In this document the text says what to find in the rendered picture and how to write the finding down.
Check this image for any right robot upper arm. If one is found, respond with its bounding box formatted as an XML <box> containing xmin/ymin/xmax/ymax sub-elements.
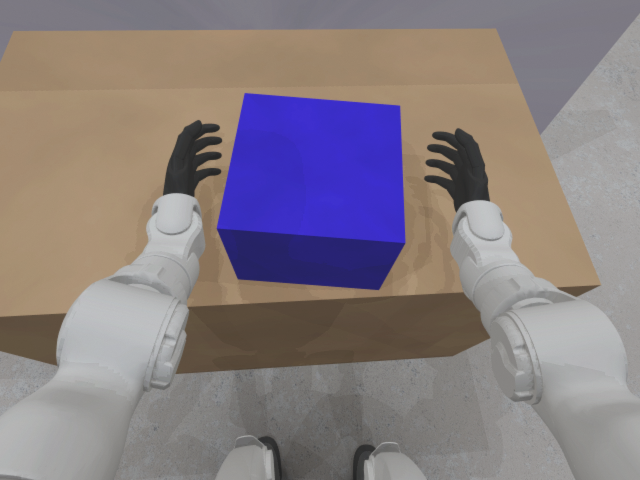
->
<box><xmin>490</xmin><ymin>300</ymin><xmax>640</xmax><ymax>480</ymax></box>

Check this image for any left robot forearm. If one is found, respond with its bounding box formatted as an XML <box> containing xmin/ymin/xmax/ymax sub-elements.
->
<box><xmin>56</xmin><ymin>193</ymin><xmax>205</xmax><ymax>368</ymax></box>

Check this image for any carton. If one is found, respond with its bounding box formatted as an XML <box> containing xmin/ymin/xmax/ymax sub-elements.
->
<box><xmin>217</xmin><ymin>93</ymin><xmax>405</xmax><ymax>290</ymax></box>

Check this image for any left robot hand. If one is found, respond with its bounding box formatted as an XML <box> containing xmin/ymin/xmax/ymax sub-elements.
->
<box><xmin>163</xmin><ymin>120</ymin><xmax>222</xmax><ymax>197</ymax></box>

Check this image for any right robot hand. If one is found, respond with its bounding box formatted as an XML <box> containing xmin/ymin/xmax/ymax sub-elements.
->
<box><xmin>424</xmin><ymin>128</ymin><xmax>490</xmax><ymax>213</ymax></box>

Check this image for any pedestal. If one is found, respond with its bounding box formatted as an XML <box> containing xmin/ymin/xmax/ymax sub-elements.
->
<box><xmin>0</xmin><ymin>29</ymin><xmax>601</xmax><ymax>374</ymax></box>

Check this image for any left robot upper arm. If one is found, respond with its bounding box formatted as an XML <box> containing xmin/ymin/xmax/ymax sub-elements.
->
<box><xmin>0</xmin><ymin>279</ymin><xmax>189</xmax><ymax>480</ymax></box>

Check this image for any right robot thigh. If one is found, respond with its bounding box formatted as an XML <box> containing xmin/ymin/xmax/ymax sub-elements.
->
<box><xmin>364</xmin><ymin>452</ymin><xmax>427</xmax><ymax>480</ymax></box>

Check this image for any right robot forearm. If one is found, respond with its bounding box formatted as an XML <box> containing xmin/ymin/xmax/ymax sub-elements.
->
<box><xmin>450</xmin><ymin>200</ymin><xmax>628</xmax><ymax>382</ymax></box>

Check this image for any robot left foot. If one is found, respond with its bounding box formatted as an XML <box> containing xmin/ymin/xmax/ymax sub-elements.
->
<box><xmin>258</xmin><ymin>436</ymin><xmax>282</xmax><ymax>480</ymax></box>

